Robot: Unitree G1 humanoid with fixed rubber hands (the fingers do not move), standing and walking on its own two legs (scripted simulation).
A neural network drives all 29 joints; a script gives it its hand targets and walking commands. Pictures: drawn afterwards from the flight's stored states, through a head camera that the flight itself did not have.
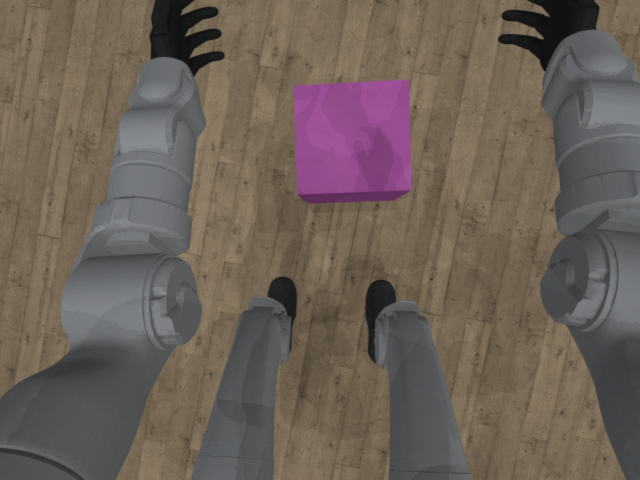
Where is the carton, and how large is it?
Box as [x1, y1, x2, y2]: [294, 79, 411, 202]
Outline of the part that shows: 408,79 294,85 297,194 308,202 392,200 411,189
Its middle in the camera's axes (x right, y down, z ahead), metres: +0.07 -0.19 +0.83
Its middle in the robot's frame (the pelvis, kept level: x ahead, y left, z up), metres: +0.53 -0.02 -0.52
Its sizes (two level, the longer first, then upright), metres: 0.210 0.200 0.250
